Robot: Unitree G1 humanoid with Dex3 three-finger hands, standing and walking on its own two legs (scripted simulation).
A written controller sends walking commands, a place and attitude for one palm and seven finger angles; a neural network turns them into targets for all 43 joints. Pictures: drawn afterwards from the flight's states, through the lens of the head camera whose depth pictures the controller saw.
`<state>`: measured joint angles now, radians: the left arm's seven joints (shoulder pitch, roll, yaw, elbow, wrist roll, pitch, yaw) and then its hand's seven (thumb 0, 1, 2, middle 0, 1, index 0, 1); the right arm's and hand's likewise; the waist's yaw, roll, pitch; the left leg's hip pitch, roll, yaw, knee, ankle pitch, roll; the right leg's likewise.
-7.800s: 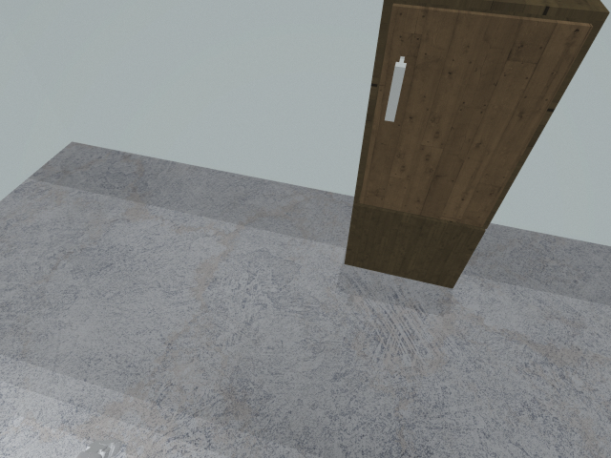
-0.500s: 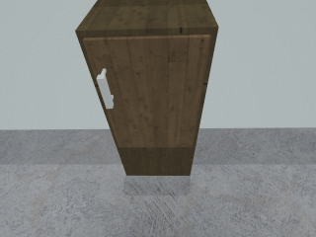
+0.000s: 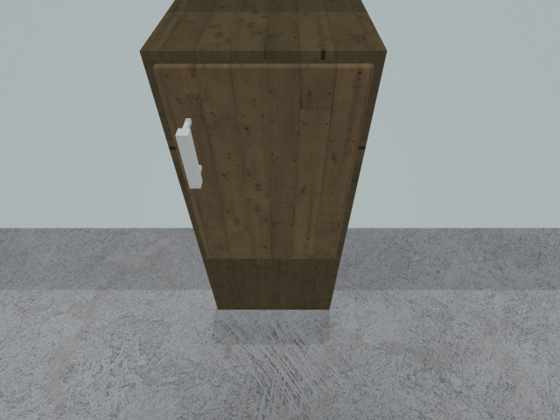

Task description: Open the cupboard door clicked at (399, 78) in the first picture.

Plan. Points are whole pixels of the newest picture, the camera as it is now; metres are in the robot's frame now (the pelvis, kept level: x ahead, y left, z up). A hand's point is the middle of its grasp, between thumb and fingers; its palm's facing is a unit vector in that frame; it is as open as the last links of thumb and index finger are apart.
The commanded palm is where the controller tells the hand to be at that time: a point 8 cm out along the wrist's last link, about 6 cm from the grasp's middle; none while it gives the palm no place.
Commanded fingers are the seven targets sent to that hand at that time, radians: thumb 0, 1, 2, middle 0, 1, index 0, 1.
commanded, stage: come to a stop and stand still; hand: left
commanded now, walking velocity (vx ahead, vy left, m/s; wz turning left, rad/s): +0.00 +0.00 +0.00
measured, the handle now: (191, 153) +0.60 +0.21 +0.04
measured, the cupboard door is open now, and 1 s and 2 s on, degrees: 0 0 0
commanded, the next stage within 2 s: look again from close up in 0.14 s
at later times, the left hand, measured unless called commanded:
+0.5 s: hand out of the picture -0.01 +0.16 -0.17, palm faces +0.02 -0.98 -0.18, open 7.4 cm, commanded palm none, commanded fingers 0.00 0.90 0.90 -0.20 -0.30 -0.20 -0.30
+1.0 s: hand out of the picture -0.02 +0.14 -0.17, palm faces +0.05 -0.99 -0.16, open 7.4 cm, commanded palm none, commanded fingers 0.00 0.90 0.90 -0.20 -0.30 -0.20 -0.30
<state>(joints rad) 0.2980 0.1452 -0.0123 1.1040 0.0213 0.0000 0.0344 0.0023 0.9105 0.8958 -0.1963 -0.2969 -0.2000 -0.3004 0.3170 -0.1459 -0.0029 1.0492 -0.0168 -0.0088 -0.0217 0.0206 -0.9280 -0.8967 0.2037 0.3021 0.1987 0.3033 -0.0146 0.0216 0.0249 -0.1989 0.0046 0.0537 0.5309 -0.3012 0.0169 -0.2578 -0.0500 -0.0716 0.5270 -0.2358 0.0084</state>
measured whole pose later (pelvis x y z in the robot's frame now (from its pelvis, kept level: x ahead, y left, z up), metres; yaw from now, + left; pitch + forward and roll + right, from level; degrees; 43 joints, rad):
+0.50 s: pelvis -0.01 +0.00 +0.00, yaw +0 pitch -2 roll +1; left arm 0.32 0.12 -0.01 1.11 0.02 -0.02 0.03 0.00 0.91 0.90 -0.20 -0.30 -0.20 -0.30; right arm 0.32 -0.13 0.01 1.10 -0.01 -0.02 -0.02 0.01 -0.91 -0.90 0.20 0.30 0.20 0.30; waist 0.00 0.01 0.02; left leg -0.17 0.00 0.06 0.46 -0.25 0.01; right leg -0.24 -0.05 -0.07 0.48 -0.20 0.00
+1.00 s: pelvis +0.00 -0.01 +0.00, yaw +0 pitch -2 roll +0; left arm 0.35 0.12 0.01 1.09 0.03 -0.01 0.03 0.00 0.91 0.90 -0.20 -0.30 -0.20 -0.30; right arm 0.36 -0.12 0.00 1.12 -0.02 -0.01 -0.02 0.01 -0.91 -0.90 0.20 0.30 0.20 0.30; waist 0.01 0.00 0.00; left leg -0.19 0.02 0.05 0.51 -0.30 0.01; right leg -0.25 -0.03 -0.08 0.52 -0.25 -0.02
